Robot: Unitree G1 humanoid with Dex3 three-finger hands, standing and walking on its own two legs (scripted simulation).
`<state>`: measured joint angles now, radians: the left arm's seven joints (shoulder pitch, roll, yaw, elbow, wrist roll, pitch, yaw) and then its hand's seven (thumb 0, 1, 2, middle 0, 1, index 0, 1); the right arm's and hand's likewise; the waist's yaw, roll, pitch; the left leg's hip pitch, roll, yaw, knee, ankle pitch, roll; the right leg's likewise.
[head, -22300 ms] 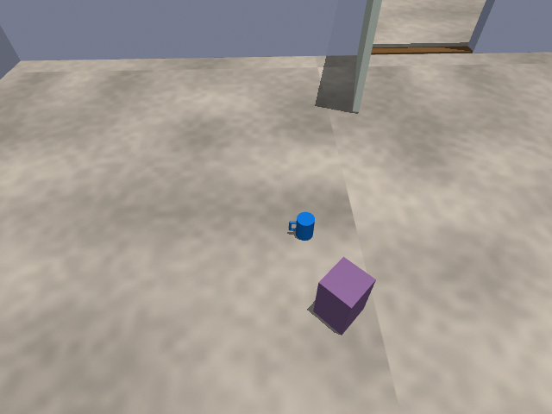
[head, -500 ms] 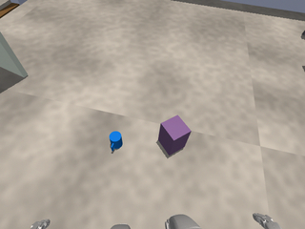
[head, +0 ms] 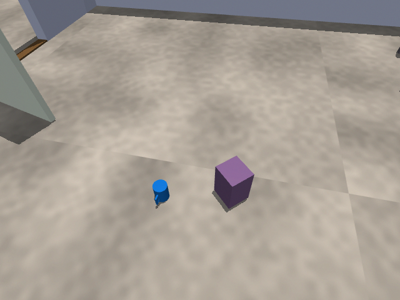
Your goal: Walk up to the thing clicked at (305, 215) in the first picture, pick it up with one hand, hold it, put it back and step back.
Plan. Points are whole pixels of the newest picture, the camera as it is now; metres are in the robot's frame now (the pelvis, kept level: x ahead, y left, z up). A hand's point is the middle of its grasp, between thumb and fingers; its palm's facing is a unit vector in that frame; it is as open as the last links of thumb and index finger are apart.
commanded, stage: walk up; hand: left
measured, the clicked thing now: (160, 193) +0.77 +0.26 -0.71
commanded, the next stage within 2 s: stand in 0.62 s
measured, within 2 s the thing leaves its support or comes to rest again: neither
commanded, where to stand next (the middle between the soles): +0.40 +0.01 m, yaw +1 degrees
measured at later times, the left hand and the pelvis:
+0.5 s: hand out of the picture +0.10 +0.27 -0.14, palm faces +0.06 -0.93 -0.36, open 7.4 cm; pelvis +0.01 +0.01 +0.01, yaw +1 degrees
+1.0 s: hand out of the picture +0.07 +0.26 -0.14, palm faces +0.00 -0.94 -0.34, open 7.4 cm; pelvis +0.00 +0.00 +0.02, yaw +0 degrees
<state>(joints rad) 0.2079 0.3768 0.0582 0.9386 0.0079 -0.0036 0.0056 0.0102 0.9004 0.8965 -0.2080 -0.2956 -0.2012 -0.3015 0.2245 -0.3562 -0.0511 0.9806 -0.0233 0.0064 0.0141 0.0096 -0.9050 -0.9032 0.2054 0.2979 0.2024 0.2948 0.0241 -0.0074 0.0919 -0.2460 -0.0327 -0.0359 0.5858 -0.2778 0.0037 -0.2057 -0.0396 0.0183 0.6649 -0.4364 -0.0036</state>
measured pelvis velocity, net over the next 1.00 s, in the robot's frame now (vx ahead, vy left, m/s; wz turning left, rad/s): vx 0.00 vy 0.00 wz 0.01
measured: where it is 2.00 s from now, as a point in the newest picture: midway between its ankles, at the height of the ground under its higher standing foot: outside the picture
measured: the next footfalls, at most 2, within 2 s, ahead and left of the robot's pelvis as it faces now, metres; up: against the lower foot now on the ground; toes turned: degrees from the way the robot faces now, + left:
left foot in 1.86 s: +0.15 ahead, +0.16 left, +0.00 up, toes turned +4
